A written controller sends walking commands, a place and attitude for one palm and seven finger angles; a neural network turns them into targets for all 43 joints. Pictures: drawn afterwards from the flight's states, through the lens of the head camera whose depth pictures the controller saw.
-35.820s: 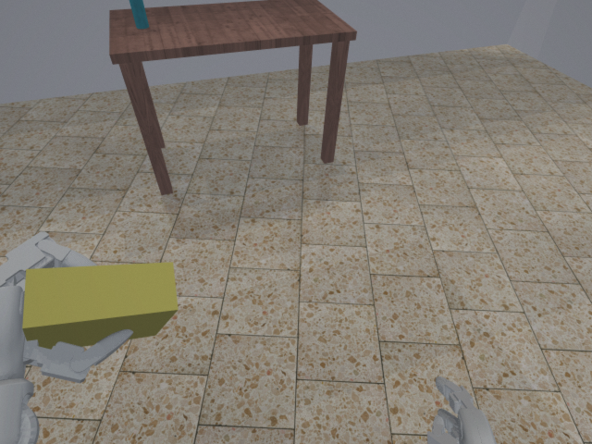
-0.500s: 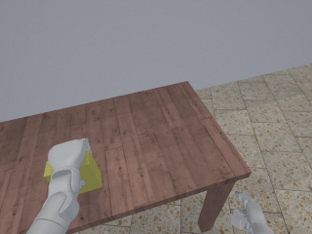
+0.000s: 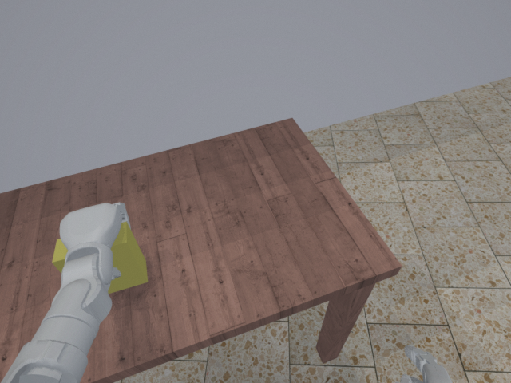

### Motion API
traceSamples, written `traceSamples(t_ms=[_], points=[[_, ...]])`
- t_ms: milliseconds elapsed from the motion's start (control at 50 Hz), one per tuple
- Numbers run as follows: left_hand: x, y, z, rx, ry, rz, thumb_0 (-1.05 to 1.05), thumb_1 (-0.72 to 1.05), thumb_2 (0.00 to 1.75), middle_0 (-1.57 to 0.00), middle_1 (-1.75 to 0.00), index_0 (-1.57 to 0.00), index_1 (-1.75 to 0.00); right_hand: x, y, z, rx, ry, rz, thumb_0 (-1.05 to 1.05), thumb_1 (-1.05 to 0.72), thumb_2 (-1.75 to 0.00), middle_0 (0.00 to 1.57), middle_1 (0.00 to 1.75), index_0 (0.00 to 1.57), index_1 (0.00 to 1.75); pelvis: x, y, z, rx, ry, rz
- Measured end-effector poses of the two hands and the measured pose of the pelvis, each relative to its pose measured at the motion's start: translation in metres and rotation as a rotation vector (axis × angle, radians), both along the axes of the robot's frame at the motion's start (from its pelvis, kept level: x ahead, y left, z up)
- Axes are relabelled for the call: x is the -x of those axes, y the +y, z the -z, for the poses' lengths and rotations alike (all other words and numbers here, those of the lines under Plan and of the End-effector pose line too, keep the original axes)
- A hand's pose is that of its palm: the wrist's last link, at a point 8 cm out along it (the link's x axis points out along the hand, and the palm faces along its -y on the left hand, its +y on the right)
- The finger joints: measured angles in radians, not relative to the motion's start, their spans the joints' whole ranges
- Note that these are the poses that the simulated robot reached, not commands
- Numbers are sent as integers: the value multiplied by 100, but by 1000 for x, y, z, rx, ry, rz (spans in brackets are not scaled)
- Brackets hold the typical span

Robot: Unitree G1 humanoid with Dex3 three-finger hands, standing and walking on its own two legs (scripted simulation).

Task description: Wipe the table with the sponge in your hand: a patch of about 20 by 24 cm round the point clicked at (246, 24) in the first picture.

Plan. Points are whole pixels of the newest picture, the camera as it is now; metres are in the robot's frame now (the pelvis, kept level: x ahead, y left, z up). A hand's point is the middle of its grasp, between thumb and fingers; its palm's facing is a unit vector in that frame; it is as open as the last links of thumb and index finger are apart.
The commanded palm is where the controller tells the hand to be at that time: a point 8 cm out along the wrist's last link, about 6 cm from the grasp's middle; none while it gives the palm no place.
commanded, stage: wipe forward along the first lane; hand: left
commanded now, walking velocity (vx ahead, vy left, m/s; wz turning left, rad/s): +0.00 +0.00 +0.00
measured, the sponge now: (109, 268) +0.30 +0.31 -0.02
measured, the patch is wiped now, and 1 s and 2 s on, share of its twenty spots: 0.20 0.30 0.40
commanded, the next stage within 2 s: slide across to the middle lane in 0.90 s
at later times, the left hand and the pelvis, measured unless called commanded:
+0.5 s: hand (103, 220) +0.37 +0.33 +0.03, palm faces -0.10 -0.01 -0.99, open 9.5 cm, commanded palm +0.34 +0.32 +0.06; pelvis +0.00 +0.02 +0.00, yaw +0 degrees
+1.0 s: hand (102, 200) +0.42 +0.35 +0.03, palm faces -0.13 +0.00 -0.99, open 9.5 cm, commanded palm +0.40 +0.34 +0.07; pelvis +0.01 +0.03 -0.01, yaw +0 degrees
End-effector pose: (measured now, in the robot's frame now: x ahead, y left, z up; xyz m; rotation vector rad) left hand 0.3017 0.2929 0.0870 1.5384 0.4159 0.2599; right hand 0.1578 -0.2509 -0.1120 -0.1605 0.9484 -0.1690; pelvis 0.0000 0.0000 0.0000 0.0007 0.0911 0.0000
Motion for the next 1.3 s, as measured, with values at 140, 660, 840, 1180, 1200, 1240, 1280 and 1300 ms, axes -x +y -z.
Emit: traceSamples(t_ms=[140,660,840,1180,1200,1240,1280,1300], points=[[-12,8,0,-1,1,-1,0,-50,108,-82,-140,-83,-139,9,2,0,2,13,19,1,-90,-90,20,29,20,30,1,3,1,4,15,0],[-62,35,1,-14,0,18,1,-51,109,-82,-139,-83,-139,34,18,6,19,124,51,1,-90,-90,20,29,20,30,-5,26,4,22,78,-5],[-84,45,-1,-31,26,13,1,-51,109,-82,-139,-83,-139,44,20,6,36,161,55,1,-90,-90,20,29,20,30,-3,30,6,26,100,-14],[-111,44,-2,-47,23,39,1,-50,109,-81,-141,-82,-141,77,17,15,32,280,122,1,-90,-90,20,29,20,30,-15,35,6,35,135,1],[-111,43,-2,-32,15,36,1,-50,109,-81,-141,-81,-141,76,18,15,29,281,125,1,-90,-90,20,29,20,30,-17,35,6,35,132,2],[-112,41,-2,-10,6,31,1,-50,109,-80,-142,-81,-142,73,20,15,24,278,127,1,-90,-90,20,29,20,30,-19,36,5,34,125,2],[-113,37,-2,-14,6,34,1,-50,109,-80,-142,-80,-142,68,22,14,19,269,123,1,-90,-90,20,29,20,30,-20,36,4,33,118,-1],[-114,35,-2,-20,8,37,1,-49,109,-79,-142,-80,-143,65,23,13,17,263,119,1,-90,-90,20,29,20,30,-21,36,4,33,116,-4]])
